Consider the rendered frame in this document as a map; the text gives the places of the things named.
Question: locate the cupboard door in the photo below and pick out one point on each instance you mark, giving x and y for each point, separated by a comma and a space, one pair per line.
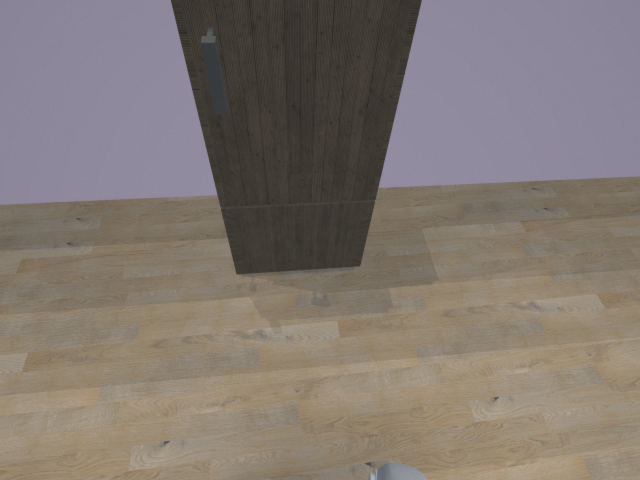
309, 86

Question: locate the handle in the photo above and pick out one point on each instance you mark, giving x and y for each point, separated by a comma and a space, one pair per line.
214, 72

